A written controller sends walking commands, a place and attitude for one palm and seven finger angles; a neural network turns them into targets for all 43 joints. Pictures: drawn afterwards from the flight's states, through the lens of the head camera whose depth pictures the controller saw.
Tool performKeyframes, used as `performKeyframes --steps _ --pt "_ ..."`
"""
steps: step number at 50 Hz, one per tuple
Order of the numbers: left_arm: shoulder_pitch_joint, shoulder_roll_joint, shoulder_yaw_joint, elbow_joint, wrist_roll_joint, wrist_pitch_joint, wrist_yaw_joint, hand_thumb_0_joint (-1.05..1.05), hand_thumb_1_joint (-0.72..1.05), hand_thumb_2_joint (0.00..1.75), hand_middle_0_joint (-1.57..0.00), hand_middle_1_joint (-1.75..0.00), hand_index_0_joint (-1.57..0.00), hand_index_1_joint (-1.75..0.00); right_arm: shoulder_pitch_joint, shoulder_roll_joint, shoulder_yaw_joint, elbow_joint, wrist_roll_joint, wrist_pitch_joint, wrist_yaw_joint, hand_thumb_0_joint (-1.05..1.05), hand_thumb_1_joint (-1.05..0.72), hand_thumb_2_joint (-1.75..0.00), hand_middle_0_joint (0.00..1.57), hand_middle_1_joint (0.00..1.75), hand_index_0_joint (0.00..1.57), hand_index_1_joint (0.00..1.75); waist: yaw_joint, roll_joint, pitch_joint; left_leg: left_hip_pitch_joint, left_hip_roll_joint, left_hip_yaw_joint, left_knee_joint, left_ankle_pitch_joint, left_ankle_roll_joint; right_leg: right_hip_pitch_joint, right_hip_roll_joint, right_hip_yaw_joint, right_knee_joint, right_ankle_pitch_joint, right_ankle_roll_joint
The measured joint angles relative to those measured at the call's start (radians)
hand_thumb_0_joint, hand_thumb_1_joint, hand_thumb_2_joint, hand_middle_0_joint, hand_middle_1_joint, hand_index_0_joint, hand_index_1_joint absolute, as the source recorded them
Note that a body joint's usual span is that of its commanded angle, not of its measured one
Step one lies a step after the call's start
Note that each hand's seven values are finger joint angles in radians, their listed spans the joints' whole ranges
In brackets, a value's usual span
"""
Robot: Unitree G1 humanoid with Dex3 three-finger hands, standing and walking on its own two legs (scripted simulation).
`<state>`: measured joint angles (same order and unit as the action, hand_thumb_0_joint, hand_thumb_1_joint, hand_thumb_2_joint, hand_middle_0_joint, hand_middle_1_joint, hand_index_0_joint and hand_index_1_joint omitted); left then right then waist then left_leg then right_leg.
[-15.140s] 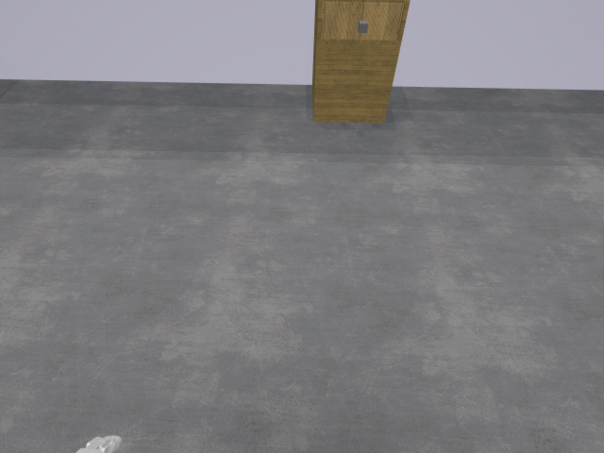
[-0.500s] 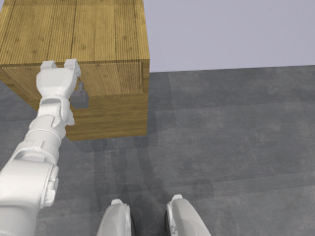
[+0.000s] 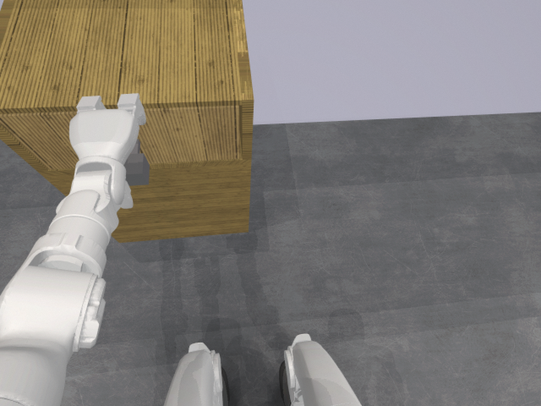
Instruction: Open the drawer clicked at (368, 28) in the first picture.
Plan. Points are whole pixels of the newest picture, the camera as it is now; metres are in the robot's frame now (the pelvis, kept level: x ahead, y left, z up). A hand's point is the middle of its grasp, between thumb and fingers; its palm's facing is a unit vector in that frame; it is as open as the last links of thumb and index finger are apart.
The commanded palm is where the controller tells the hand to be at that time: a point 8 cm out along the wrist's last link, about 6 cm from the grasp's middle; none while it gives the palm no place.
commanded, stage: move the hooked fingers above the handle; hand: left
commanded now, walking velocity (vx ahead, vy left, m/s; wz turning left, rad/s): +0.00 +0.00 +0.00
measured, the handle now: (134, 160) +0.55 +0.19 -0.10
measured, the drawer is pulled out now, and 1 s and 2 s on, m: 0.00 0.00 0.00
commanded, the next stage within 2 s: lower the fingers behind the handle in 1.32 s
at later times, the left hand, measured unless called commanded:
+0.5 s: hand (115, 155) +0.51 +0.20 -0.03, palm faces -0.06 -0.04 -1.00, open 13.7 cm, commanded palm +0.49 +0.20 +0.03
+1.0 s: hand (112, 156) +0.51 +0.21 -0.03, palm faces -0.04 -0.04 -1.00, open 13.7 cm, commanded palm +0.50 +0.20 +0.03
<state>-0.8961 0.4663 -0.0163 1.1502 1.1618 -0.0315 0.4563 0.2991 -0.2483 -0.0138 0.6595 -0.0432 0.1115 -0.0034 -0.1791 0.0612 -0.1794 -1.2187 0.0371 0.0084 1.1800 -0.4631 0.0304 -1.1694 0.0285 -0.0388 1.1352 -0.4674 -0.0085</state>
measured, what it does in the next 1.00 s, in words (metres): stands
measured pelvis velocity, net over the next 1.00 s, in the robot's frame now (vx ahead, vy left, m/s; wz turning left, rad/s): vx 0.01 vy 0.00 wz -0.01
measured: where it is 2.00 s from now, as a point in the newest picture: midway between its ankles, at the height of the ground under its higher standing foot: outside the picture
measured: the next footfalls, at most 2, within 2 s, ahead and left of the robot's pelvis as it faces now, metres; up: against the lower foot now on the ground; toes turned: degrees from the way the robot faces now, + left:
none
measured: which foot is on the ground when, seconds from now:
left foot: down 0.00-1.00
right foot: down 0.00-1.00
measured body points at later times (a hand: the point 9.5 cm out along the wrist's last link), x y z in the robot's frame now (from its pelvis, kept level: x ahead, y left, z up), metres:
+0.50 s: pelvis +0.01 +0.00 +0.01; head +0.16 +0.01 +0.43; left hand +0.51 +0.20 +0.03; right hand +0.02 -0.27 -0.12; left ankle +0.04 +0.10 -0.63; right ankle +0.03 -0.12 -0.63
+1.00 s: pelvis +0.01 +0.00 +0.01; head +0.16 +0.01 +0.43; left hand +0.51 +0.20 +0.03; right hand +0.04 -0.27 -0.12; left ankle +0.04 +0.10 -0.63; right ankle +0.03 -0.12 -0.63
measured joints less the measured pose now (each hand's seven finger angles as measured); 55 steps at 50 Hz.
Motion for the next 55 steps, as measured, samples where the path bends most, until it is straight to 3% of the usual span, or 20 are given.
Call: performKeyframes --steps 5,10,17,27,35,41,48,52,55 --pt "0.004 0.016 0.002 0.007 -0.012 0.016 -0.025 0.00 -0.49 0.30 -0.33 -1.21 -0.32 -1.22 0.006 0.003 -0.004 -0.001 0.001 -0.006 -0.004 0.00 -0.90 -0.90 0.20 0.30 0.20 0.30 0.001 0.003 0.004 -0.003 0.000 0.002 -0.001 0.002 0.000 -0.005 0.000 0.002 0.001 0.002 0.000" --pt "0.011 0.019 -0.012 -0.010 -0.020 -0.012 -0.042 0.00 -0.49 0.30 -0.33 -1.20 -0.32 -1.21 0.022 0.008 -0.011 0.018 -0.003 -0.020 -0.007 0.00 -0.90 -0.90 0.20 0.30 0.20 0.30 0.010 0.003 0.004 -0.008 -0.002 -0.003 0.003 -0.001 -0.002 -0.007 -0.002 -0.002 0.005 -0.004 -0.001" --pt "0.031 0.007 0.008 -0.031 -0.011 -0.036 -0.012 0.00 -0.49 0.30 -0.33 -1.21 -0.34 -1.21 0.028 0.009 -0.016 0.041 -0.011 -0.014 0.001 0.00 -0.90 -0.90 0.20 0.30 0.20 0.30 0.013 0.007 -0.004 -0.006 0.001 -0.006 0.007 -0.012 -0.003 -0.003 0.002 -0.005 0.003 -0.012 -0.002" --pt "0.074 0.006 0.041 -0.050 -0.020 -0.015 -0.006 0.00 -0.49 0.30 -0.33 -1.21 -0.34 -1.21 0.013 0.010 -0.014 0.029 -0.007 0.005 0.006 0.00 -0.90 -0.90 0.20 0.30 0.20 0.30 0.014 0.003 0.002 0.042 0.006 0.007 -0.027 -0.010 -0.002 0.038 0.008 0.009 -0.031 -0.004 0.000" --pt "0.082 -0.004 -0.018 -0.038 -0.032 -0.026 -0.025 0.00 -0.49 0.30 -0.32 -1.20 -0.32 -1.20 0.013 0.008 -0.029 0.037 -0.006 -0.004 0.004 0.00 -0.90 -0.90 0.20 0.30 0.20 0.30 0.038 0.002 -0.001 0.068 -0.003 -0.001 -0.044 -0.008 -0.001 0.071 0.000 0.001 -0.049 -0.006 0.002" --pt "0.077 -0.021 -0.005 -0.052 -0.013 -0.060 -0.007 0.00 -0.49 0.30 -0.32 -1.20 -0.32 -1.20 0.001 0.008 -0.031 0.038 -0.014 -0.005 0.006 0.00 -0.90 -0.90 0.20 0.30 0.20 0.30 0.030 -0.004 -0.013 0.047 -0.004 -0.006 -0.025 -0.017 -0.001 0.053 -0.001 -0.004 -0.033 -0.015 0.002" --pt "0.068 -0.020 0.018 -0.043 -0.003 -0.025 0.039 0.00 -0.49 0.30 -0.33 -1.21 -0.33 -1.22 -0.011 0.006 -0.022 0.026 -0.014 0.011 0.015 0.00 -0.90 -0.90 0.20 0.30 0.20 0.30 0.022 -0.001 -0.005 0.038 0.001 0.002 -0.011 -0.023 0.002 0.041 0.003 0.005 -0.021 -0.016 0.004" --pt "0.063 -0.006 0.025 -0.022 -0.013 0.012 0.015 0.00 -0.49 0.30 -0.33 -1.21 -0.33 -1.22 -0.011 0.009 -0.013 0.021 -0.007 0.015 0.013 0.00 -0.90 -0.90 0.20 0.30 0.20 0.30 0.018 0.000 0.003 0.045 0.001 0.007 -0.020 -0.017 0.004 0.044 0.003 0.010 -0.027 -0.010 0.006" --pt "0.067 0.009 0.018 -0.025 -0.027 0.008 -0.016 0.00 -0.49 0.30 -0.33 -1.21 -0.33 -1.21 -0.001 0.013 -0.014 0.021 -0.004 0.008 0.008 0.00 -0.90 -0.90 0.20 0.30 0.20 0.30 0.020 0.001 0.006 0.048 0.000 0.008 -0.027 -0.013 0.004 0.048 0.002 0.010 -0.033 -0.006 0.007"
